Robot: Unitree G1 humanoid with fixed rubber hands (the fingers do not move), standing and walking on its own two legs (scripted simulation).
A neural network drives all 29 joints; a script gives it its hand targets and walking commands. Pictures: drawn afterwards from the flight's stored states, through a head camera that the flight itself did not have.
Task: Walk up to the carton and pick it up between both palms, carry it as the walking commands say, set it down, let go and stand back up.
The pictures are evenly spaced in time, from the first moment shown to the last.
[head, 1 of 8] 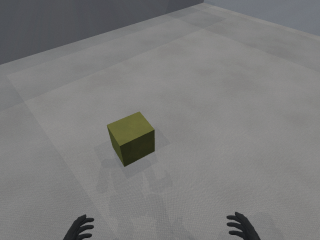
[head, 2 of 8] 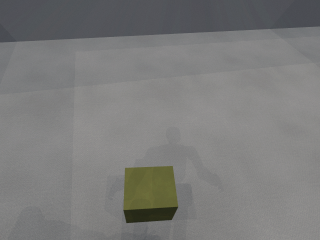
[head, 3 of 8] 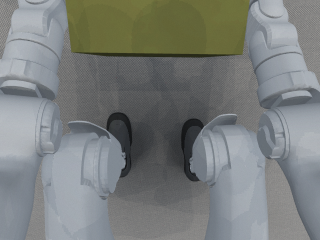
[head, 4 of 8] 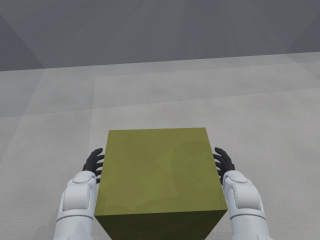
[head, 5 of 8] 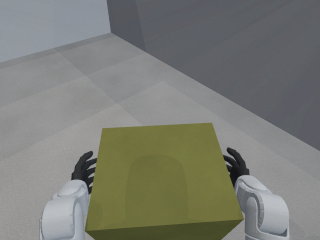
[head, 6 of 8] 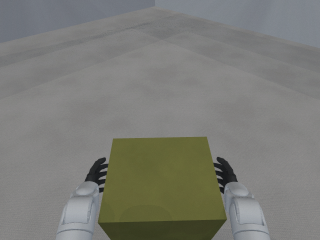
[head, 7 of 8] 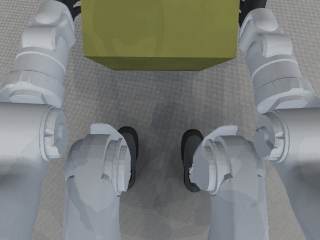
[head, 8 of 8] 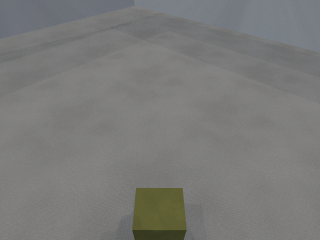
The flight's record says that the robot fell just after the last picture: no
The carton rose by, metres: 0.67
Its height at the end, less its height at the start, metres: +0.00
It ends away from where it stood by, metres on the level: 1.60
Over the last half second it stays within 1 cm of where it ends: yes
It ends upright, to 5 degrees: yes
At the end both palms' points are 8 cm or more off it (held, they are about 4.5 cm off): yes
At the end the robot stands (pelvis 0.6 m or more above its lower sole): yes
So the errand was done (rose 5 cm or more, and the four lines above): yes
